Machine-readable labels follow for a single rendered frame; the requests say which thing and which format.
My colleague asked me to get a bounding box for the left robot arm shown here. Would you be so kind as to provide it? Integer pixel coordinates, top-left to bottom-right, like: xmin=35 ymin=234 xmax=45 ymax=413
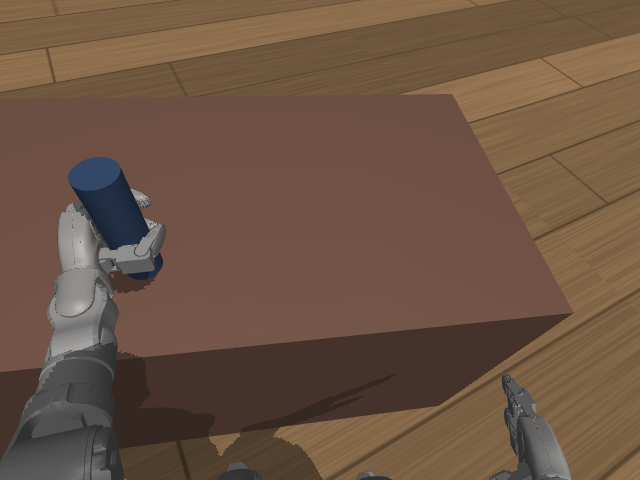
xmin=0 ymin=268 xmax=124 ymax=480

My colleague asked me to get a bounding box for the left robot hand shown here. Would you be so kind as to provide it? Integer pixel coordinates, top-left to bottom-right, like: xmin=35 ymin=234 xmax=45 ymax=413
xmin=57 ymin=188 xmax=166 ymax=278

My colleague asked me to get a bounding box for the can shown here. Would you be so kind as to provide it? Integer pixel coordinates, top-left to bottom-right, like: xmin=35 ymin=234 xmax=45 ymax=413
xmin=68 ymin=157 xmax=163 ymax=280

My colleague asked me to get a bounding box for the right robot hand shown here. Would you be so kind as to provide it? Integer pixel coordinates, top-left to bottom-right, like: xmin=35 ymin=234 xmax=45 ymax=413
xmin=489 ymin=374 xmax=572 ymax=480

